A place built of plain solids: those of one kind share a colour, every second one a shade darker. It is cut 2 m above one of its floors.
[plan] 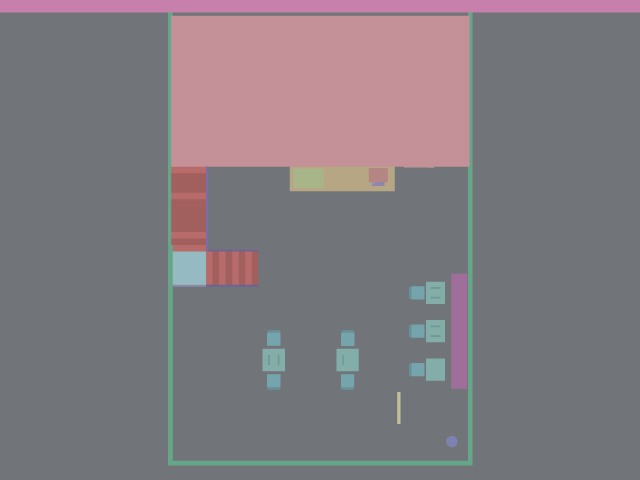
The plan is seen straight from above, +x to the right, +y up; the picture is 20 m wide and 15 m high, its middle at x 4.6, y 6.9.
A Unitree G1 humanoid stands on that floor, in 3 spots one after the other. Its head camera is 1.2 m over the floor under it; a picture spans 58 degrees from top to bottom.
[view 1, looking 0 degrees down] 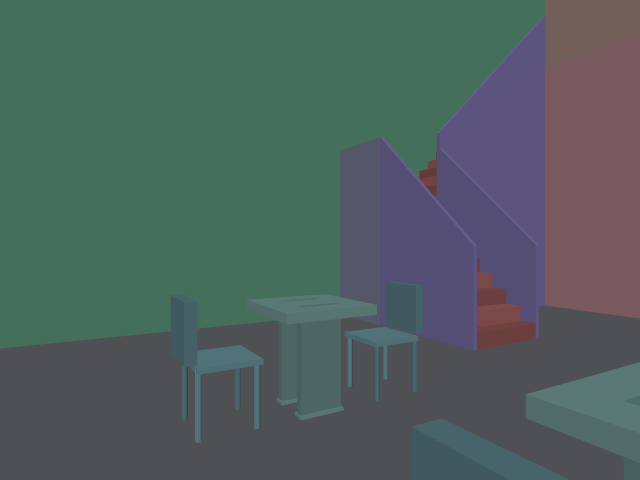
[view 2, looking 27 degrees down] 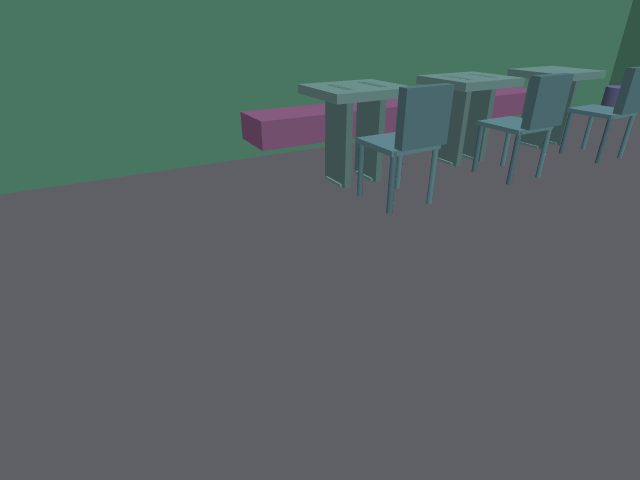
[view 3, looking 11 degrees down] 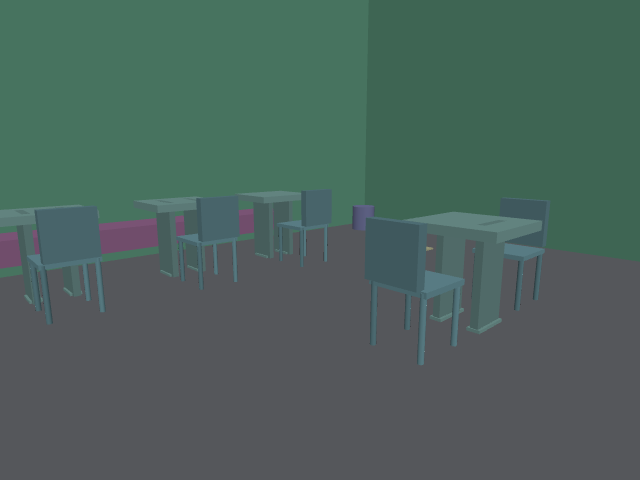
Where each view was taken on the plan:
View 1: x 5.91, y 1.65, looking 150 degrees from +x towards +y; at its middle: wall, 6.83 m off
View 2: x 5.30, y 7.18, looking -29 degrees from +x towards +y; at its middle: ground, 2.64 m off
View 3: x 3.97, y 6.02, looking -43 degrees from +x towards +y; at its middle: ground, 6.29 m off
